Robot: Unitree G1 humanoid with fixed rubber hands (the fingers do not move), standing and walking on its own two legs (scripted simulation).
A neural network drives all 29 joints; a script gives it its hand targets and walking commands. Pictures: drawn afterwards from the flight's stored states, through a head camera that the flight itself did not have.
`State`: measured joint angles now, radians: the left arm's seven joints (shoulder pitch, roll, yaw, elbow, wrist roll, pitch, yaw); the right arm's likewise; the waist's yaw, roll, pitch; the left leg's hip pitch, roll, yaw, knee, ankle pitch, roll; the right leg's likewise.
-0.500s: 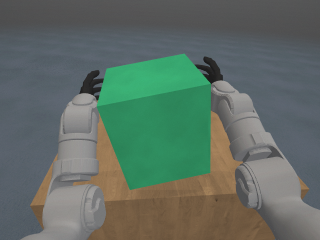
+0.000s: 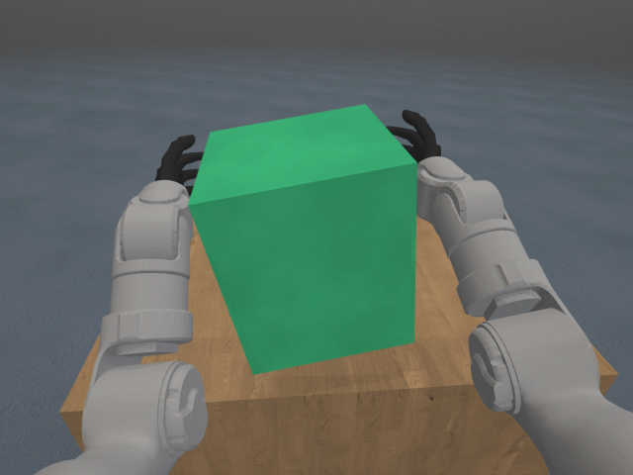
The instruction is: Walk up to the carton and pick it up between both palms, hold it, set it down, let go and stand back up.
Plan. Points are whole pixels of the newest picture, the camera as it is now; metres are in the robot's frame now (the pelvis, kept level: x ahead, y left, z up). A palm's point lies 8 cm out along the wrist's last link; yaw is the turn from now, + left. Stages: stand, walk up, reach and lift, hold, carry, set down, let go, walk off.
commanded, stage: hold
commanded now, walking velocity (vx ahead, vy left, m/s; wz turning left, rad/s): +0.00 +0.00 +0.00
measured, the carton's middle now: (310, 235) +0.37 -0.01 +0.21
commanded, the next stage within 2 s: none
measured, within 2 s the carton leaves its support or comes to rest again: neither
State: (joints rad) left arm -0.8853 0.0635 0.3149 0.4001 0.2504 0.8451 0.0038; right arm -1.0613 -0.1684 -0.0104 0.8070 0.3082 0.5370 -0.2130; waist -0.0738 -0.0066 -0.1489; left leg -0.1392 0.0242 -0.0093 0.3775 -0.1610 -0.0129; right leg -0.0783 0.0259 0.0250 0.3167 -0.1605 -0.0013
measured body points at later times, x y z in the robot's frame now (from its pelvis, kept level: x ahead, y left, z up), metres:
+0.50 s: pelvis +0.00 +0.00 +0.00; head -0.09 +0.01 +0.44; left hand +0.39 +0.15 +0.28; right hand +0.39 -0.15 +0.30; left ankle +0.03 +0.12 -0.75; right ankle +0.01 -0.12 -0.75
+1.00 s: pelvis +0.00 +0.00 +0.00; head -0.09 +0.01 +0.44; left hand +0.39 +0.15 +0.28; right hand +0.39 -0.15 +0.30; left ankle +0.03 +0.12 -0.75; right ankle +0.01 -0.12 -0.75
